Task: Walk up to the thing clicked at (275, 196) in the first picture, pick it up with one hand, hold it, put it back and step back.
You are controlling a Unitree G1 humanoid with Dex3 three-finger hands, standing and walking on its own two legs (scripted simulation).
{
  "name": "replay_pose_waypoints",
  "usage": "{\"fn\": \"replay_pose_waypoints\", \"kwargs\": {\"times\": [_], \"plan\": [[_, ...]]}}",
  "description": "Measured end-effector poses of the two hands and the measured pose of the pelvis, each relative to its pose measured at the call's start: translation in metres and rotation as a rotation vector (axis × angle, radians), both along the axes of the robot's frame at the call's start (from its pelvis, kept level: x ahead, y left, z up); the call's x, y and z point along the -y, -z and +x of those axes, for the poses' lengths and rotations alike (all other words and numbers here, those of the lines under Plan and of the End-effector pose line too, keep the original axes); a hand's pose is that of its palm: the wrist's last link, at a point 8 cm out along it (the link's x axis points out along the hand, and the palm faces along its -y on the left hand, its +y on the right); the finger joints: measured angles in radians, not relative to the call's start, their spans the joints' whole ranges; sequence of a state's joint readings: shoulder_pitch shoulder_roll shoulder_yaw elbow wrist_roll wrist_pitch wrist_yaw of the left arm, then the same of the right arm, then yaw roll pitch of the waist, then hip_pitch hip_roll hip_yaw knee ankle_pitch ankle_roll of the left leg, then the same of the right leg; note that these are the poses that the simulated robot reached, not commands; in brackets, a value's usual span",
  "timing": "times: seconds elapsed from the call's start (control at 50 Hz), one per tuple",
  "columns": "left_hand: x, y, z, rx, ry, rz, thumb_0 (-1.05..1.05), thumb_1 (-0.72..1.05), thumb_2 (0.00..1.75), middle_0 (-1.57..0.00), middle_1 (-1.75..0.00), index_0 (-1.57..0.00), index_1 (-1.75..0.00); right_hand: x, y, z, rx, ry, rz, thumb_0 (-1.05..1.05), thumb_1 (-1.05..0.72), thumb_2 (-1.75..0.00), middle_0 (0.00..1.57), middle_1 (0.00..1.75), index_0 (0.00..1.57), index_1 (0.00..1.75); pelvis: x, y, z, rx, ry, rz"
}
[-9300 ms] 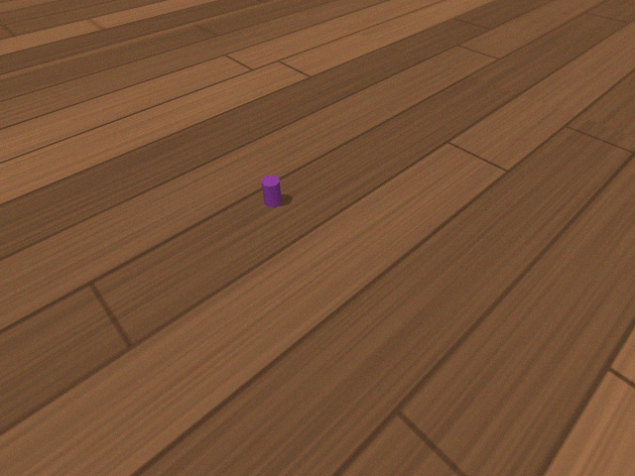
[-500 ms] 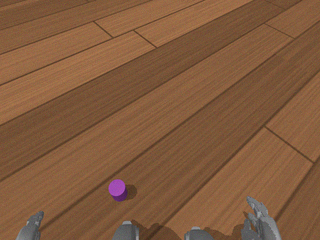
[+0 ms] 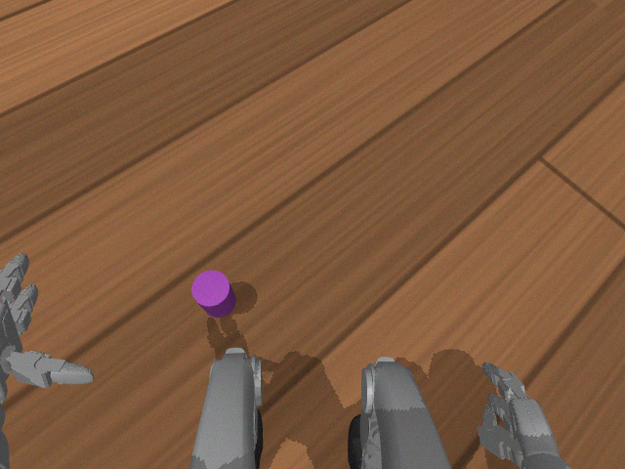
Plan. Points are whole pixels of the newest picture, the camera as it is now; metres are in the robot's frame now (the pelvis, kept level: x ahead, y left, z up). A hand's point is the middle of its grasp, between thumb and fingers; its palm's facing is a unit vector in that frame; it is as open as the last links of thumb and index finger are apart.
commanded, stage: go down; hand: left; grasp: from the side
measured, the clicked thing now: (215, 295) +0.44 +0.23 -0.49
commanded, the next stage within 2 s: approach in 1.20 s
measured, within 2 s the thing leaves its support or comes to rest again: neither
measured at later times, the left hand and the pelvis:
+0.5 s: hand (58, 302) +0.33 +0.38 -0.12, palm faces +0.16 -0.97 -0.18, open 16.7 cm; pelvis -0.02 +0.00 -0.10, yaw -3 degrees
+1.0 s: hand (62, 292) +0.35 +0.39 -0.15, palm faces +0.16 -0.98 -0.13, open 17.2 cm; pelvis -0.04 +0.00 -0.16, yaw -4 degrees
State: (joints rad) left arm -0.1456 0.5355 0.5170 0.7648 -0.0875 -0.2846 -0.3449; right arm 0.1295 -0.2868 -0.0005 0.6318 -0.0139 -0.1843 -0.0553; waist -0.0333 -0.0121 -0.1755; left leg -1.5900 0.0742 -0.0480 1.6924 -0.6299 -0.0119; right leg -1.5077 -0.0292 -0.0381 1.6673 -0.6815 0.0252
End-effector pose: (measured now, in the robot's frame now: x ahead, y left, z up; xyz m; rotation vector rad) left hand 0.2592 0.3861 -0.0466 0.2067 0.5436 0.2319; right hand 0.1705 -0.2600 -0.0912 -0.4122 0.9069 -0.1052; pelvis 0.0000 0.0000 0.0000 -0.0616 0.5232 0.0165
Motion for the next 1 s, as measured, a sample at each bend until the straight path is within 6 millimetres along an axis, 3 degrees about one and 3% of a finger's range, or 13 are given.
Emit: {"fn": "replay_pose_waypoints", "kwargs": {"times": [0.14, 0.28, 0.74, 1.0], "plan": [[-0.016, 0.02, 0.01, 0.094, 0.0, 0.002, -0.01, -0.36, 0.18, -0.04, -0.13, -0.02, -0.13, 0.002, 0.046, -0.021, -0.092, -0.016, 0.001, 0.01, -0.89, -0.9, 0.2, 0.3, 0.2, 0.3, 0.003, 0.034, -0.011, -0.033, 0.006, -0.005], [-0.026, 0.038, 0.028, 0.173, 0.03, -0.013, -0.01, -0.33, 0.17, -0.02, -0.12, -0.02, -0.12, 0.008, 0.075, -0.034, -0.129, -0.025, -0.023, 0.01, -0.89, -0.9, 0.2, 0.3, 0.2, 0.3, 0.005, 0.063, -0.019, -0.049, 0.015, -0.015], [-0.046, 0.081, 0.055, 0.323, 0.074, -0.054, -0.01, -0.44, 0.12, -0.03, -0.09, -0.02, -0.09, 0.019, 0.132, -0.054, -0.169, -0.051, -0.089, 0.0, -0.91, -0.91, 0.2, 0.3, 0.2, 0.3, 0.002, 0.13, -0.034, -0.038, 0.034, -0.04], [-0.052, 0.095, 0.067, 0.37, 0.081, -0.063, -0.01, -0.48, 0.11, -0.03, -0.09, -0.03, -0.09, 0.018, 0.157, -0.073, -0.202, -0.054, -0.087, 0.0, -0.91, -0.91, 0.2, 0.3, 0.2, 0.3, 0.002, 0.156, -0.04, -0.027, 0.043, -0.045]]}}
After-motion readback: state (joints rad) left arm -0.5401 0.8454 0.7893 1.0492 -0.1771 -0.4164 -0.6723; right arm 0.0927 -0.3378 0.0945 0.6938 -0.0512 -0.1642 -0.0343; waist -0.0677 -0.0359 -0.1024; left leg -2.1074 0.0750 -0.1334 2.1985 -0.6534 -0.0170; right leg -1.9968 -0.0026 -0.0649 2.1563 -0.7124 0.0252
